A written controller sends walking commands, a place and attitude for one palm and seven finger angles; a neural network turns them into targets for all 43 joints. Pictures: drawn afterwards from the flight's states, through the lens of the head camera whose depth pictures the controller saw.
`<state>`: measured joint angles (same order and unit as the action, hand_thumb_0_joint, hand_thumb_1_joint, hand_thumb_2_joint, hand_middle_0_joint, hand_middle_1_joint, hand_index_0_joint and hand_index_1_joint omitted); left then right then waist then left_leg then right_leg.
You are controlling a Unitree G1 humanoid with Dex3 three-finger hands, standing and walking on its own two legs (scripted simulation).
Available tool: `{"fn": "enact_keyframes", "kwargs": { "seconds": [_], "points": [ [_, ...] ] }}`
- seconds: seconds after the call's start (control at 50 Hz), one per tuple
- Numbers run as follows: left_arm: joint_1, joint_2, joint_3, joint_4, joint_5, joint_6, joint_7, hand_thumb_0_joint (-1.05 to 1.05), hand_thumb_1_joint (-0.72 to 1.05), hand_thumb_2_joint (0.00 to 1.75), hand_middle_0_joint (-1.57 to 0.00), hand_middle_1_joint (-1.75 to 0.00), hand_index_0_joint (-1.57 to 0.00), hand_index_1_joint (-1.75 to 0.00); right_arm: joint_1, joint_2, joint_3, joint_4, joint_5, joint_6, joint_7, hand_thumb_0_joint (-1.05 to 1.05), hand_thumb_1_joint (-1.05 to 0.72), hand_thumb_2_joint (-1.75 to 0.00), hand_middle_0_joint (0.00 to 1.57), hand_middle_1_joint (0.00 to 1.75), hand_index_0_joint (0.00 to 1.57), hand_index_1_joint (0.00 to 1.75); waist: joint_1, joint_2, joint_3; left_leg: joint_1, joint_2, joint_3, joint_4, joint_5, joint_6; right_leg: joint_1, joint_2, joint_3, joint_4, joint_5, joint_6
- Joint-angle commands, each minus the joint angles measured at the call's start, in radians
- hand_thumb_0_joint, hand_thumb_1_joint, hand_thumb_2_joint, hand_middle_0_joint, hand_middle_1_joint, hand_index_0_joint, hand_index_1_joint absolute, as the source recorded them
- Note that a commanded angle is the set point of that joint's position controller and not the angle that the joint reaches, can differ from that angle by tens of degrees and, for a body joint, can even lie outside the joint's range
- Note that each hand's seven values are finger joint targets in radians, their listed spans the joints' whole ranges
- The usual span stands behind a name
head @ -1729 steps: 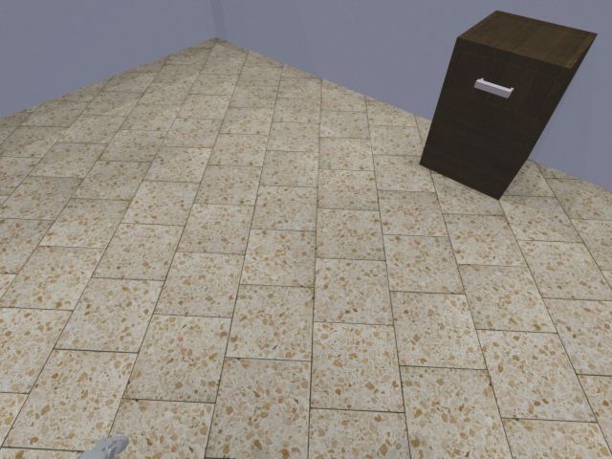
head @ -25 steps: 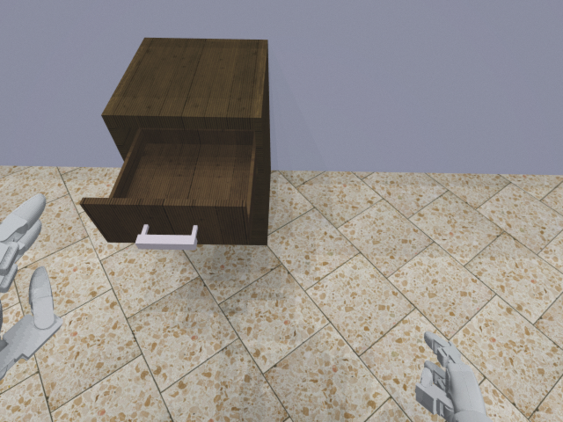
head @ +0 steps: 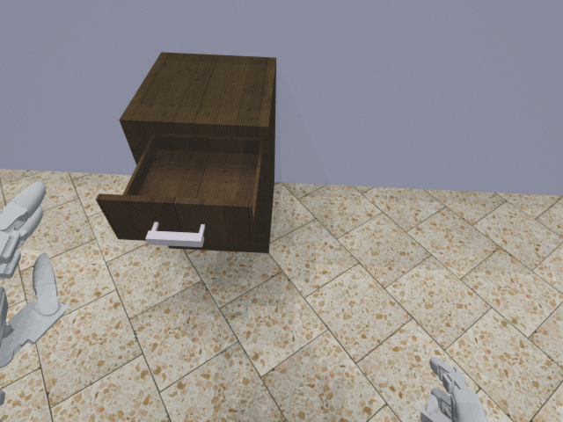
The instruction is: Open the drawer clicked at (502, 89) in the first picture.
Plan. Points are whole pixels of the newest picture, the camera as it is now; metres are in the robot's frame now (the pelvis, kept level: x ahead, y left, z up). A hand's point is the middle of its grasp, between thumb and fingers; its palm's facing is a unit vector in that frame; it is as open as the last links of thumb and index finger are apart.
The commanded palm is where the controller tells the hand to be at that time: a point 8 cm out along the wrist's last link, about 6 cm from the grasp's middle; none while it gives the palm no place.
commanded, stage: let the arm hang, fingers relaxed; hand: left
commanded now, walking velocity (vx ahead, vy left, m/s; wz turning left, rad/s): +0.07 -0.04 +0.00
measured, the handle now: (177, 232) +0.60 +0.29 -0.24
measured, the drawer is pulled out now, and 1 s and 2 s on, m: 0.28 0.28 0.28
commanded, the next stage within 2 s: look to check the result in 1.20 s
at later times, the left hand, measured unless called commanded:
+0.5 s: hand out of the picture +0.03 +0.17 -0.18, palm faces +0.09 -0.98 -0.17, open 7.0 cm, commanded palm none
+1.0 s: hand out of the picture +0.06 +0.18 -0.17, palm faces +0.02 -0.98 -0.21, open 7.3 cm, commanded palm none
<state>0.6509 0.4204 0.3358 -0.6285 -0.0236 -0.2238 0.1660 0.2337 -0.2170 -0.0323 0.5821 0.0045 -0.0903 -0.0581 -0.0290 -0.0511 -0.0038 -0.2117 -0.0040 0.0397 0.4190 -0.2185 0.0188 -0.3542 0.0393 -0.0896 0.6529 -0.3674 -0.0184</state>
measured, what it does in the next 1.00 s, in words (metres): steps on the spot: left foot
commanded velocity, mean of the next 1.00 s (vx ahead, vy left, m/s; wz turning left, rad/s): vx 0.00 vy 0.00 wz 0.00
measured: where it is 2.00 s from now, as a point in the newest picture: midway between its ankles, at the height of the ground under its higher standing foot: outside the picture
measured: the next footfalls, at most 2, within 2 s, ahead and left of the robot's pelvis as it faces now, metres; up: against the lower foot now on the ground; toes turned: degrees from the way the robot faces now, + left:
left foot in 0.42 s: +0.08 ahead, +0.12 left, +0.00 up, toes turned +1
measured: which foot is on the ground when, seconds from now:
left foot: down 0.00-0.10, up 0.12-0.40, down 0.42-1.00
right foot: down 0.00-1.00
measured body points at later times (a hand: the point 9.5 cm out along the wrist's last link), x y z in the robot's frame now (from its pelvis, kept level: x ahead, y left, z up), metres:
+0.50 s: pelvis +0.03 -0.01 +0.00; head +0.08 +0.02 +0.44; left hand +0.02 +0.22 -0.17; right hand +0.07 -0.24 -0.14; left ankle +0.04 +0.12 -0.74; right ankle +0.02 -0.06 -0.74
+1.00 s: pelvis +0.05 +0.01 +0.01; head +0.06 -0.01 +0.45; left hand +0.06 +0.23 -0.15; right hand +0.02 -0.19 -0.16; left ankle +0.04 +0.12 -0.74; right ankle +0.02 -0.06 -0.74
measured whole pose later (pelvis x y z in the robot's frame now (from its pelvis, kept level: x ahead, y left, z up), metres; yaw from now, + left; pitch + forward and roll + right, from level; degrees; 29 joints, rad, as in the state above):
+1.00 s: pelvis +0.05 +0.01 +0.01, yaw -1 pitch -2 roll +0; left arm 0.27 0.13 0.01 1.11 0.00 0.00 0.04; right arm 0.32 -0.11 0.01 1.11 -0.01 0.01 -0.05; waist -0.01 0.03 0.05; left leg -0.13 0.00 0.04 0.41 -0.24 0.01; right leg -0.10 0.04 -0.08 0.39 -0.27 -0.07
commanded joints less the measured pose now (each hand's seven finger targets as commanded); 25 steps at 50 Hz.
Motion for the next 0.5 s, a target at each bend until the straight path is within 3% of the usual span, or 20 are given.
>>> {"fn": "enact_keyframes", "kwargs": {
  "seconds": [0.0, 0.04, 0.06, 0.08, 0.1, 0.12, 0.14, 0.18, 0.22, 0.26, 0.3, 0.34, 0.36, 0.38, 0.4, 0.42, 0.44, 0.46, 0.48],
  "points": [
    [0.008, 0.146, 0.183, -0.122, -0.021, -0.019, 0.021, 0.00, 0.90, 0.90, -0.20, -0.30, -0.20, -0.30, -0.091, -0.075, -0.012, -0.116, 0.025, -0.064, 0.007, 0.00, -0.90, -0.90, 0.20, 0.30, 0.20, 0.30, 0.012, 0.223, 0.012, -0.084, 0.274, -0.211, -0.132, -0.104, 0.150, -0.031, -0.063, 0.070, 0.126, -0.112, 0.018],
    [0.044, 0.120, 0.178, -0.051, -0.020, -0.011, 0.014, 0.00, 0.90, 0.90, -0.20, -0.30, -0.20, -0.30, -0.094, -0.099, -0.010, -0.102, 0.023, -0.052, 0.006, 0.00, -0.90, -0.90, 0.20, 0.30, 0.20, 0.30, 0.023, 0.171, 0.042, -0.176, 0.223, -0.132, -0.010, -0.026, 0.101, 0.152, -0.065, 0.043, -0.155, 0.009, 0.023],
    [0.022, 0.114, 0.159, -0.061, -0.016, -0.015, 0.005, 0.00, 0.90, 0.90, -0.20, -0.30, -0.20, -0.30, -0.098, -0.106, -0.012, -0.105, 0.021, -0.049, 0.009, 0.00, -0.90, -0.90, 0.20, 0.30, 0.20, 0.30, 0.022, 0.088, 0.053, -0.207, 0.171, -0.100, 0.065, -0.030, 0.075, 0.225, -0.066, 0.060, -0.278, 0.128, 0.027],
    [-0.083, -0.099, -0.204, 0.684, 0.101, 0.161, -0.121, 0.00, 0.90, 0.90, -0.20, -0.30, -0.20, -0.30, -0.090, -0.131, -0.040, 0.062, -0.017, -0.042, 0.066, 0.00, -0.90, -0.90, 0.20, 0.30, 0.20, 0.30, 0.031, -0.083, -0.032, -0.324, 0.056, -0.010, 0.345, -0.020, 0.004, 0.262, -0.258, 0.190, -0.167, 0.622, -0.036],
    [-0.106, -0.076, -0.209, 0.706, 0.086, 0.212, -0.150, 0.00, 0.90, 0.90, -0.20, -0.30, -0.20, -0.30, -0.001, -0.056, -0.033, 0.033, -0.007, 0.005, 0.059, 0.00, -0.90, -0.90, 0.20, 0.30, 0.20, 0.30, 0.006, -0.216, -0.122, -0.270, 0.022, -0.003, 0.410, -0.277, -0.027, 0.276, -0.349, 0.283, -0.190, 0.898, -0.092],
    [-0.150, -0.062, -0.202, 0.704, 0.080, 0.214, -0.157, 0.00, 0.90, 0.90, -0.20, -0.30, -0.20, -0.30, 0.032, -0.081, -0.031, 0.042, -0.002, 0.031, 0.058, 0.00, -0.90, -0.90, 0.20, 0.30, 0.20, 0.30, -0.005, -0.188, -0.120, -0.228, 0.030, -0.055, 0.493, -0.377, -0.027, 0.190, -0.379, 0.275, -0.211, 0.714, -0.139],
    [-0.161, -0.082, -0.193, 0.744, 0.077, 0.208, -0.152, 0.00, 0.90, 0.90, -0.20, -0.30, -0.20, -0.30, 0.007, -0.082, -0.033, 0.046, -0.012, 0.050, 0.059, 0.00, -0.90, -0.90, 0.20, 0.30, 0.20, 0.30, 0.030, -0.219, -0.063, -0.286, 0.027, -0.053, 0.588, -0.383, -0.022, 0.153, -0.367, 0.300, -0.233, 0.590, -0.165],
    [-0.217, -0.071, -0.201, 0.849, 0.081, 0.210, -0.139, 0.00, 0.90, 0.90, -0.20, -0.30, -0.20, -0.30, -0.014, -0.074, -0.028, 0.032, -0.025, 0.083, 0.064, 0.00, -0.90, -0.90, 0.20, 0.30, 0.20, 0.30, 0.033, -0.193, 0.009, -0.348, 0.007, -0.039, 0.666, -0.343, -0.018, 0.188, -0.341, 0.287, -0.249, 0.653, -0.203],
    [-0.255, -0.067, -0.216, 0.961, 0.077, 0.220, -0.132, 0.00, 0.90, 0.90, -0.20, -0.30, -0.20, -0.30, -0.033, -0.044, -0.021, 0.053, -0.028, 0.107, 0.064, 0.00, -0.90, -0.90, 0.20, 0.30, 0.20, 0.30, 0.030, -0.135, 0.031, -0.313, 0.004, -0.017, 0.595, -0.304, -0.024, 0.203, -0.300, 0.229, -0.252, 0.743, -0.195],
    [-0.288, -0.058, -0.226, 1.078, 0.068, 0.222, -0.134, 0.00, 0.90, 0.90, -0.20, -0.30, -0.20, -0.30, -0.023, -0.019, -0.015, 0.086, -0.023, 0.119, 0.062, 0.00, -0.90, -0.90, 0.20, 0.30, 0.20, 0.30, 0.023, -0.095, 0.032, -0.233, 0.008, 0.003, 0.481, -0.236, -0.027, 0.185, -0.266, 0.208, -0.299, 0.616, -0.174],
    [-0.324, -0.049, -0.233, 1.180, 0.061, 0.225, -0.135, 0.00, 0.90, 0.90, -0.20, -0.30, -0.20, -0.30, 0.010, -0.013, -0.012, 0.126, -0.018, 0.123, 0.058, 0.00, -0.90, -0.90, 0.20, 0.30, 0.20, 0.30, 0.013, -0.047, 0.028, -0.124, 0.010, 0.000, 0.336, -0.177, -0.021, 0.152, -0.239, 0.200, -0.343, 0.412, -0.156],
    [-0.338, -0.071, -0.243, 1.276, 0.047, 0.222, -0.139, 0.00, 0.90, 0.90, -0.20, -0.30, -0.20, -0.30, 0.071, -0.004, -0.005, 0.186, -0.019, 0.114, 0.050, 0.00, -0.90, -0.90, 0.20, 0.30, 0.20, 0.30, -0.003, 0.066, 0.017, -0.011, 0.013, -0.017, 0.163, -0.060, -0.009, 0.123, -0.220, 0.205, -0.347, 0.250, -0.122],
    [-0.336, -0.093, -0.253, 1.322, 0.041, 0.221, -0.141, 0.00, 0.90, 0.90, -0.20, -0.30, -0.20, -0.30, 0.102, -0.004, -0.001, 0.214, -0.021, 0.104, 0.047, 0.00, -0.90, -0.90, 0.20, 0.30, 0.20, 0.30, -0.011, 0.119, 0.011, 0.056, 0.032, -0.053, 0.069, 0.036, 0.003, 0.092, -0.194, 0.193, -0.314, 0.188, -0.092],
    [-0.302, -0.153, -0.251, 1.354, 0.038, 0.222, -0.141, 0.00, 0.90, 0.90, -0.20, -0.30, -0.20, -0.30, 0.113, -0.018, -0.003, 0.230, -0.030, 0.091, 0.037, 0.00, -0.90, -0.90, 0.20, 0.30, 0.20, 0.30, 0.005, 0.240, -0.006, 0.070, 0.101, -0.156, 0.008, 0.102, 0.037, 0.072, -0.136, 0.158, -0.265, 0.141, -0.054],
    [-0.281, -0.183, -0.259, 1.380, 0.036, 0.225, -0.143, 0.00, 0.90, 0.90, -0.20, -0.30, -0.20, -0.30, 0.099, -0.048, -0.005, 0.230, -0.035, 0.089, 0.028, 0.00, -0.90, -0.90, 0.20, 0.30, 0.20, 0.30, 0.026, 0.291, -0.004, 0.045, 0.183, -0.250, -0.026, 0.096, 0.085, 0.068, -0.085, 0.114, -0.233, 0.111, -0.025],
    [-0.285, -0.195, -0.272, 1.414, 0.038, 0.227, -0.141, 0.00, 0.90, 0.90, -0.20, -0.30, -0.20, -0.30, 0.090, -0.072, -0.002, 0.241, -0.042, 0.093, 0.019, 0.00, -0.90, -0.90, 0.20, 0.30, 0.20, 0.30, 0.034, 0.285, 0.004, -0.034, 0.219, -0.280, -0.051, 0.027, 0.118, 0.126, -0.073, 0.085, -0.244, 0.083, -0.010],
    [-0.288, -0.203, -0.278, 1.446, 0.043, 0.227, -0.141, 0.00, 0.90, 0.90, -0.20, -0.30, -0.20, -0.30, 0.080, -0.063, 0.002, 0.255, -0.042, 0.096, 0.014, 0.00, -0.90, -0.90, 0.20, 0.30, 0.20, 0.30, 0.039, 0.238, 0.013, -0.092, 0.189, -0.248, -0.048, -0.023, 0.107, 0.181, -0.069, 0.099, -0.275, 0.109, -0.008],
    [-0.293, -0.187, -0.278, 1.491, 0.041, 0.228, -0.142, 0.00, 0.90, 0.90, -0.20, -0.30, -0.20, -0.30, 0.069, -0.032, 0.006, 0.282, -0.033, 0.091, 0.015, 0.00, -0.90, -0.90, 0.20, 0.30, 0.20, 0.30, 0.038, 0.303, 0.021, -0.085, 0.136, -0.193, -0.051, 0.021, 0.074, 0.208, -0.090, 0.109, -0.275, 0.172, -0.028],
    [-0.280, -0.173, -0.280, 1.524, 0.037, 0.225, -0.144, 0.00, 0.90, 0.90, -0.20, -0.30, -0.20, -0.30, 0.078, -0.011, 0.014, 0.299, -0.027, 0.086, 0.011, 0.00, -0.90, -0.90, 0.20, 0.30, 0.20, 0.30, 0.041, 0.286, 0.000, -0.053, 0.117, -0.159, -0.029, 0.103, 0.058, 0.233, -0.101, 0.123, -0.278, 0.237, -0.037]
  ]
}}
